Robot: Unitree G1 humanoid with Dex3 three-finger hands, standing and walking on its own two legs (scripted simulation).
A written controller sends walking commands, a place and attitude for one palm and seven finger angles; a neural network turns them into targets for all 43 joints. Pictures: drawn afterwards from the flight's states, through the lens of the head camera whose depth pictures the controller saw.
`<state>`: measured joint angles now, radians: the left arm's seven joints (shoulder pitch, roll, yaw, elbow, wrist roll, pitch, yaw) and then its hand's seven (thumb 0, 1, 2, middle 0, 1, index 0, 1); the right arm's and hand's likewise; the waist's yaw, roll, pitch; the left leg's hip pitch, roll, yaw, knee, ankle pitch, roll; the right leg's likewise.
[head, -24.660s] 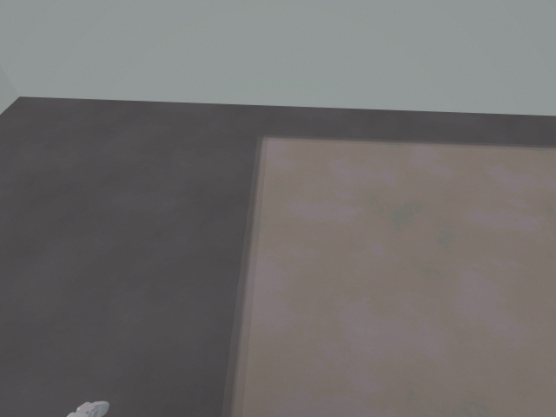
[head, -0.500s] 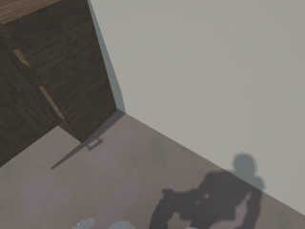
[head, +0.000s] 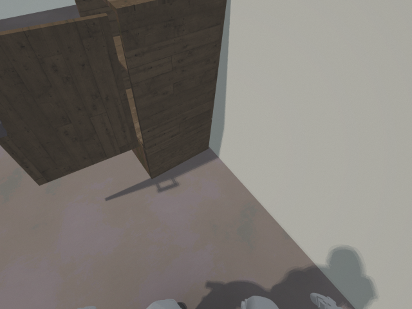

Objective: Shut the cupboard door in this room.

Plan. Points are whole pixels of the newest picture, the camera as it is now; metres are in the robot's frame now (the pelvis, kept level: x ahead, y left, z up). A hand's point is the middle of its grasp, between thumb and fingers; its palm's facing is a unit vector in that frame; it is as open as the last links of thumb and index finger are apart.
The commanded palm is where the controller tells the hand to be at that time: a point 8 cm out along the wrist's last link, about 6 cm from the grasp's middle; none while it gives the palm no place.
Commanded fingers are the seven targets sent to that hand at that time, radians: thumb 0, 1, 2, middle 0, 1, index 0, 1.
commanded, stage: turn to face it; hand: left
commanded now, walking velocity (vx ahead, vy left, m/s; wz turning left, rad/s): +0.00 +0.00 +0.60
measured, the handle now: out of the picture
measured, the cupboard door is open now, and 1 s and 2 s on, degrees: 85 85 85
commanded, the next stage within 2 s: take the last steps up to it in 0.74 s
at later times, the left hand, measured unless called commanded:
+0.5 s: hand out of the picture +0.03 +0.13 -0.14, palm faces +0.29 -0.91 -0.30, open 7.4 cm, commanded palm none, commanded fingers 0.00 0.90 0.90 -0.20 -0.30 -0.20 -0.30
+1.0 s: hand out of the picture -0.10 +0.16 -0.16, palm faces +0.51 -0.82 -0.25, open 7.4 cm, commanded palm none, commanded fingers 0.00 0.90 0.90 -0.20 -0.30 -0.20 -0.30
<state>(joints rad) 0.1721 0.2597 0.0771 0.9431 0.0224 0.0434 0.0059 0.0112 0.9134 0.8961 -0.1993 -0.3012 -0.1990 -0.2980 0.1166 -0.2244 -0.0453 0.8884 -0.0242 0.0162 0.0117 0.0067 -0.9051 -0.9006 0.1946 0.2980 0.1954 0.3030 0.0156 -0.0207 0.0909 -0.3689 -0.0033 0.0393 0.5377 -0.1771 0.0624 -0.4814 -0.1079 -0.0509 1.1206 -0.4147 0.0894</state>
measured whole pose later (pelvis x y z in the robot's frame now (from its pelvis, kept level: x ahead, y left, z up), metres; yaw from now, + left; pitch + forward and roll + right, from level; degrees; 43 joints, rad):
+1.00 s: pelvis -0.02 -0.04 +0.01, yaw +28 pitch -1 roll +0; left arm 0.23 0.25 0.05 1.01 0.02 0.05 0.00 0.01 0.91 0.90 -0.20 -0.30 -0.20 -0.30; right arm 0.11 -0.18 -0.03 0.95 -0.02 0.01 0.00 0.01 -0.90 -0.90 0.20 0.30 0.20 0.30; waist 0.04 -0.01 0.07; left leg -0.18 -0.01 0.01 0.46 -0.26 0.03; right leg -0.38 -0.09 -0.07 0.92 -0.46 0.07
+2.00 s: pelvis +0.19 +0.15 +0.00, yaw +30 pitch -1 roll +3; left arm 0.13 0.18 0.05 0.96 0.03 -0.01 -0.01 0.01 0.91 0.90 -0.20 -0.30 -0.20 -0.30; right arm 0.34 -0.14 -0.04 1.10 -0.03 -0.05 -0.01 0.00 -0.91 -0.90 0.20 0.30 0.20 0.30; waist -0.02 -0.01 0.05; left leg -0.03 0.00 0.19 0.40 -0.35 0.00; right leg -0.45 -0.10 -0.09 0.67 -0.21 0.00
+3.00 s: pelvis +0.21 +0.15 +0.01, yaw +30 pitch -1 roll +0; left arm 0.23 0.15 0.02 1.11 0.02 0.01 0.02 0.01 0.92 0.90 -0.20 -0.30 -0.20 -0.30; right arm 0.29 -0.17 -0.04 1.12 -0.02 0.03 -0.03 0.01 -0.91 -0.90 0.20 0.30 0.20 0.30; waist -0.03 0.03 0.03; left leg -0.25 0.06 0.03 0.48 -0.25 -0.03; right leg -0.15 -0.01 -0.05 0.47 -0.30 -0.01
